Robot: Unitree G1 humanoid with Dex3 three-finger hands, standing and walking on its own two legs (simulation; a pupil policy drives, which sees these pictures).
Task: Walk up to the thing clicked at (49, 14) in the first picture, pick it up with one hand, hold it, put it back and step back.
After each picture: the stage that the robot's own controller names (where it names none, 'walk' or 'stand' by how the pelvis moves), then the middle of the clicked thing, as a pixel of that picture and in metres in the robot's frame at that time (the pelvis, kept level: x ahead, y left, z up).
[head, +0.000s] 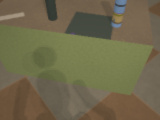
stand; (50, 2) +1.08 +0.23 -0.05
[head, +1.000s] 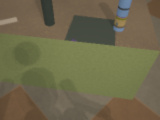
walk; (47, 6) +0.97 +0.22 -0.03
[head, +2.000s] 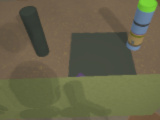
walk; (36, 34) +0.63 +0.21 -0.02
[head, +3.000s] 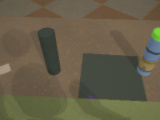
stand; (50, 53) +0.57 +0.17 -0.04
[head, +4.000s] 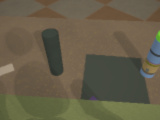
stand; (53, 54) +0.56 +0.16 -0.05
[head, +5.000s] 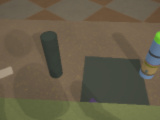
stand; (52, 57) +0.56 +0.16 -0.05
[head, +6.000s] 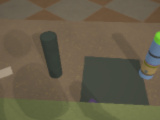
stand; (52, 57) +0.56 +0.16 -0.05
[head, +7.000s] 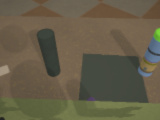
rise first; (50, 55) +0.55 +0.18 -0.05
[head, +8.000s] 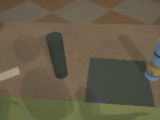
go down; (58, 57) +0.56 +0.17 -0.04
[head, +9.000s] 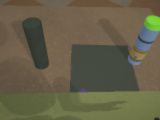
go down; (37, 46) +0.57 +0.16 -0.03
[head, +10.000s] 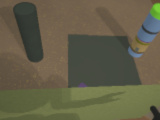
go down; (31, 36) +0.55 +0.16 +0.01
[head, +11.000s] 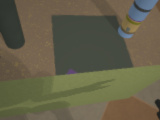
close in; (7, 18) +0.56 +0.18 +0.04
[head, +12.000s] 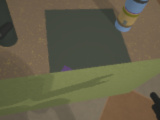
close; out of the picture +0.57 +0.17 +0.06
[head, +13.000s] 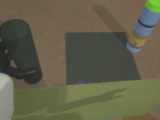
lift; (25, 58) +0.42 +0.16 +0.08
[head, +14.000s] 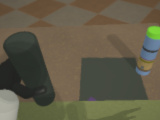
lift; (35, 75) +0.31 +0.14 +0.16
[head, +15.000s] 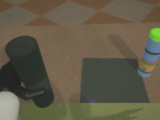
hold; (35, 77) +0.32 +0.15 +0.14
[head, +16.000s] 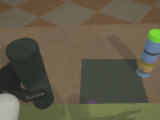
hold; (35, 79) +0.31 +0.15 +0.14
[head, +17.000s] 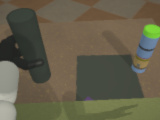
crouch; (33, 51) +0.40 +0.15 +0.16
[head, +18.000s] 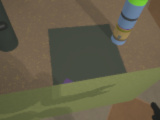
lower; out of the picture +0.53 +0.18 +0.12
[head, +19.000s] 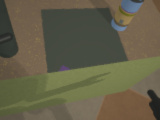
lower; out of the picture +0.53 +0.16 +0.06
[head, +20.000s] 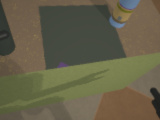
lower; out of the picture +0.53 +0.17 +0.06
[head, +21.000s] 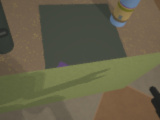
lower; out of the picture +0.53 +0.17 +0.06
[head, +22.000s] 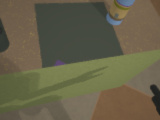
lower; out of the picture +0.54 +0.17 +0.06
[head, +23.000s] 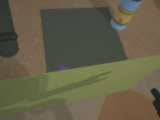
open; out of the picture +0.53 +0.16 +0.06
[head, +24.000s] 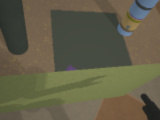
sink last; (12, 23) +0.52 +0.15 +0.05
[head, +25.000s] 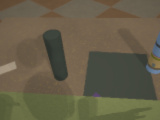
sink last; (57, 57) +0.52 +0.16 +0.01
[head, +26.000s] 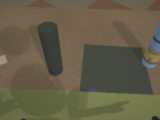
stand; (52, 51) +0.52 +0.15 +0.01
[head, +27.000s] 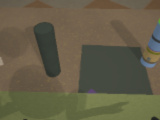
stand; (49, 53) +0.51 +0.16 +0.02
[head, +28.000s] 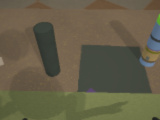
stand; (48, 52) +0.51 +0.16 +0.02
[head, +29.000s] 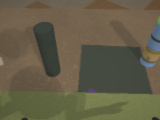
stand; (49, 52) +0.51 +0.16 +0.02
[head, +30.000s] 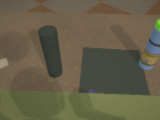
stand; (52, 54) +0.52 +0.15 +0.00
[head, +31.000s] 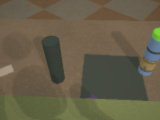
walk; (54, 62) +0.52 +0.15 -0.05
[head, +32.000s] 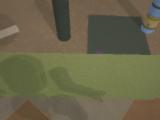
walk; (62, 18) +0.68 +0.11 -0.02
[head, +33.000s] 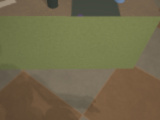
walk; out of the picture +1.00 +0.20 -0.02
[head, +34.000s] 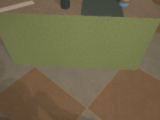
stand; out of the picture +1.15 +0.16 -0.03
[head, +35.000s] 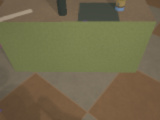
stand; out of the picture +1.15 +0.17 -0.05
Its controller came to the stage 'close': yes
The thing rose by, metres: 0.20
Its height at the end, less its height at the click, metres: +0.00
